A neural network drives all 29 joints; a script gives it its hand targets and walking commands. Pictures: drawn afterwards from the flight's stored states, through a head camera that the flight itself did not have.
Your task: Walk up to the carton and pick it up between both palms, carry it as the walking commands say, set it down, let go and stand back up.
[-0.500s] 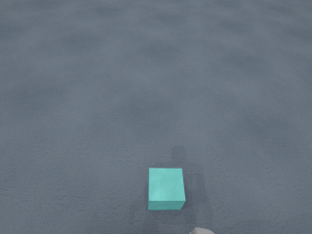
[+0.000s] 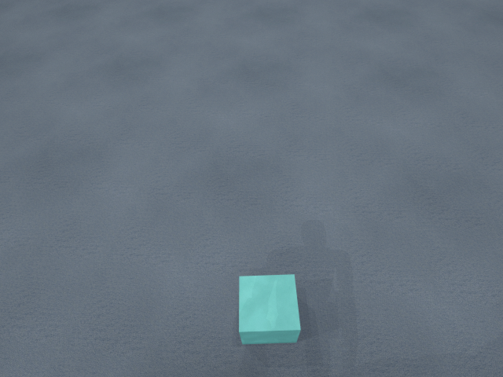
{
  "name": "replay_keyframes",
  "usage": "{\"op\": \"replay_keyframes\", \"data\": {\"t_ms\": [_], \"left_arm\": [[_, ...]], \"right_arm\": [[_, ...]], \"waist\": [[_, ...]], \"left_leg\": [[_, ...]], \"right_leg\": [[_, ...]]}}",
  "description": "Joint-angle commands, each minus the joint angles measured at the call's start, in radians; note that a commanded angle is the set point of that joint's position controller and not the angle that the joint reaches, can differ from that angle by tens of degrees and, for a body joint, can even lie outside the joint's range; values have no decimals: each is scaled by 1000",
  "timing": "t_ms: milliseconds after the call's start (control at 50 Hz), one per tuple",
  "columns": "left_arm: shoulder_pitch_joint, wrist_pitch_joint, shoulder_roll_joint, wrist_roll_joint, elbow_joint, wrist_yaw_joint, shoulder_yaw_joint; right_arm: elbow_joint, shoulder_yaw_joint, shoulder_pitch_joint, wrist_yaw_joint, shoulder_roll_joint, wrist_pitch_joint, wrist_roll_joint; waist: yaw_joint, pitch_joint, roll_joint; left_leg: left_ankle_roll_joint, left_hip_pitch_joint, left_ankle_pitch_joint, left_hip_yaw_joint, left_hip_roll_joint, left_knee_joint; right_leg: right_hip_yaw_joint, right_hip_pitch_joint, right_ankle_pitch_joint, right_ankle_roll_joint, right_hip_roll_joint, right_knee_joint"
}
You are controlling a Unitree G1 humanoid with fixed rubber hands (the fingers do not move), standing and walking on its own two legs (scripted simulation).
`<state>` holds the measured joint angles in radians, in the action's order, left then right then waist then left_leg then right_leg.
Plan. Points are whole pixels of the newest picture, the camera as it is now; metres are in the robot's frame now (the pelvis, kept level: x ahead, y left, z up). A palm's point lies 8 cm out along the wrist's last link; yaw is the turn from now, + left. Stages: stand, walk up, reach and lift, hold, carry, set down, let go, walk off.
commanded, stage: walk up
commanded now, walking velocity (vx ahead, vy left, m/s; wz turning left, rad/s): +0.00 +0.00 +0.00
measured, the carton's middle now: (268, 309) +0.42 +0.00 -0.68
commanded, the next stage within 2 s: stand in 0.48 s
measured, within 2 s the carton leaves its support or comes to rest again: neither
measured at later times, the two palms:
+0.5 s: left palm out of the picture -0.02 +0.22 -0.14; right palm out of the picture -0.07 -0.21 -0.15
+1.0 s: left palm out of the picture -0.01 +0.23 -0.13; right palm out of the picture -0.06 -0.22 -0.15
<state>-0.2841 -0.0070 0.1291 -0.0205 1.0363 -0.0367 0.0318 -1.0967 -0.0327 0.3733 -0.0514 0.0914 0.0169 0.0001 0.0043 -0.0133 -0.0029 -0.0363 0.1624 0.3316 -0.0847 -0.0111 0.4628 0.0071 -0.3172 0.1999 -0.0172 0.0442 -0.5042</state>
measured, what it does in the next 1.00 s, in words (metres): stands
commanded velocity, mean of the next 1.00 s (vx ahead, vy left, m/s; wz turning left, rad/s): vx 0.00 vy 0.00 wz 0.00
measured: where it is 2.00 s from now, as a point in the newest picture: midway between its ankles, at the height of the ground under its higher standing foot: outside the picture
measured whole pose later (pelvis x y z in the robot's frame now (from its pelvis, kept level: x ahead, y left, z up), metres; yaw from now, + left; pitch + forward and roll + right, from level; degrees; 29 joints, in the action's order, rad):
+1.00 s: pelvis -0.02 +0.00 +0.00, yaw +0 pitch +0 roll +0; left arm -0.28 0.00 0.16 -0.02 1.04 -0.04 0.03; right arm -1.12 -0.03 0.34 -0.04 0.13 0.02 0.00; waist 0.00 -0.01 0.02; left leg -0.01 0.16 0.30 -0.08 0.02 0.46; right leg 0.01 -0.29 0.16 -0.01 0.02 -0.46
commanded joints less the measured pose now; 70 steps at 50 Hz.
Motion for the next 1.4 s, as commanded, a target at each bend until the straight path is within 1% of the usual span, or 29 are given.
{"op": "replay_keyframes", "data": {"t_ms": [0,20,40,100,140,160,200,260,360,400,440,480,580,640,680,740,800,840,960,1180,1200,1220,1240,1260,1280,1300,1320,1340,1380], "left_arm": [[-30,13,111,7,8,-22,18],[-24,14,100,9,2,-22,17],[-42,17,91,10,3,-22,14],[-44,20,83,12,12,-15,11],[-30,16,81,11,9,-11,13],[-27,13,80,9,7,-9,13],[-21,9,89,7,5,-5,16],[-13,3,93,6,5,-1,21],[-26,2,88,7,8,8,19],[-35,4,81,7,10,11,17],[-46,8,77,5,17,12,15],[-51,11,78,5,20,13,15],[-32,20,111,7,10,13,20],[-15,26,130,10,4,11,24],[-11,30,137,11,3,10,24],[-9,34,138,13,4,9,24],[-13,36,133,15,8,10,22],[-13,36,135,15,7,10,21],[-11,36,146,16,8,11,22],[4,37,172,17,0,14,24],[355,-15,226,72,-350,40,6],[617,-71,238,81,-510,37,-28],[574,-154,238,110,-474,35,-28],[510,-221,234,133,-462,35,-45],[448,-282,233,119,-452,34,-25],[391,-344,234,109,-463,39,-7],[354,-399,237,102,-436,42,-6],[303,-451,225,101,-417,42,-20],[259,-505,183,102,-406,45,-42]], "right_arm": [[12,0,118,9,56,-25,21],[12,-3,111,11,66,-22,18],[15,-4,99,12,74,-19,16],[10,-2,87,10,74,-13,16],[2,1,86,9,76,-11,16],[3,0,74,10,83,-12,17],[5,2,64,11,90,-11,18],[2,2,63,11,100,-8,21],[-4,-2,39,10,133,-3,24],[-3,-3,25,9,140,-1,24],[-2,-4,11,9,144,1,24],[-3,-4,9,8,143,2,24],[-4,-1,43,10,131,3,22],[-11,4,59,12,128,7,22],[-13,4,53,13,134,11,22],[-12,3,41,14,145,15,23],[-12,3,31,14,153,19,24],[-11,3,30,14,157,20,24],[-7,3,24,15,163,21,25],[-2,3,14,19,175,23,28],[349,41,-337,10,258,-42,-121],[699,44,-688,7,280,-101,-127],[725,63,-763,-2,284,-178,-117],[712,65,-680,-3,288,-244,-111],[690,53,-604,5,284,-314,-104],[708,54,-535,18,269,-389,-94],[662,45,-475,29,250,-455,-86],[594,51,-389,38,216,-522,-90],[483,45,-224,49,160,-595,-110]], "waist": [[-32,-8,-174],[-26,-10,-170],[-22,-6,-146],[-18,-13,-105],[-15,-31,-87],[-13,-48,-69],[-10,-70,-64],[-10,-94,-42],[2,-125,34],[6,-128,61],[10,-119,73],[10,-111,67],[-5,-85,-2],[-12,-66,-37],[-13,-57,-39],[-10,-54,-6],[-6,-49,12],[-4,-46,13],[-5,-46,11],[-6,-56,4],[-3,63,-17],[1,56,19],[10,2,-7],[20,-20,10],[34,-5,33],[34,-12,45],[31,-40,82],[30,-41,107],[16,-64,111]], "left_leg": [[16,40,19,21,51,-11],[12,25,-17,34,63,-30],[10,9,-42,44,69,-46],[14,0,-62,52,80,-82],[18,-2,-67,54,88,-104],[16,5,-59,61,91,-111],[16,13,-36,69,98,-119],[13,42,25,96,112,-155],[3,102,138,155,150,-235],[0,122,144,166,162,-254],[-4,128,128,162,169,-252],[-6,129,112,155,169,-241],[10,90,35,110,128,-156],[14,64,-16,92,118,-130],[15,53,-39,87,120,-124],[15,50,-56,95,132,-140],[13,51,-70,106,144,-155],[12,53,-79,108,147,-156],[12,59,-70,109,146,-152],[15,62,-42,107,139,-149],[-12,497,228,98,17,82],[-27,550,310,92,47,67],[-38,613,361,79,70,53],[-37,634,370,75,85,15],[-41,632,383,74,96,-6],[-40,646,371,79,102,-1],[-45,668,364,76,101,-17],[-48,685,346,99,107,-23],[-51,715,268,120,97,-10]], "right_leg": [[-173,75,-199,89,160,188],[-158,62,-158,77,136,194],[-157,54,-160,70,125,193],[-157,64,-142,60,106,188],[-161,47,-64,55,96,198],[-156,29,-14,50,86,206],[-151,2,75,44,73,218],[-128,-13,126,37,54,205],[-65,-4,104,19,11,133],[-37,16,66,13,-4,97],[-21,35,33,10,-10,71],[-16,48,21,10,-8,65],[-88,44,43,24,40,152],[-101,50,30,30,53,173],[-100,55,2,31,56,172],[-78,61,-36,32,49,151],[-52,72,-79,29,39,124],[-46,78,-102,28,39,113],[-49,83,-108,30,44,112],[-67,71,-61,32,51,137],[-19,25,262,36,-19,-77],[-13,89,274,32,-46,-109],[-13,164,270,17,-71,-158],[11,190,234,19,-72,-161],[42,202,203,18,-71,-165],[48,192,198,26,-68,-175],[47,198,178,36,-77,-179],[38,213,150,38,-80,-195],[-4,186,84,48,-82,-199]]}}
